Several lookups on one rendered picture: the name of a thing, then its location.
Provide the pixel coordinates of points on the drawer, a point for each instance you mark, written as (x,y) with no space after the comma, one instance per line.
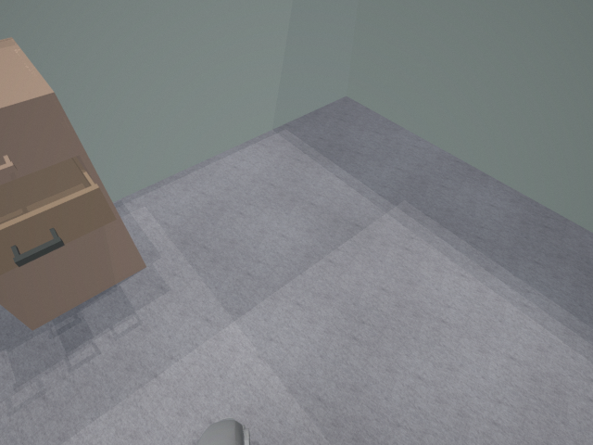
(62,196)

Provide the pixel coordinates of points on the cabinet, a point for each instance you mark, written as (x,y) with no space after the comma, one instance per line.
(35,133)

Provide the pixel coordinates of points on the robot left thigh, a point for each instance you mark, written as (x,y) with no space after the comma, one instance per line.
(227,432)

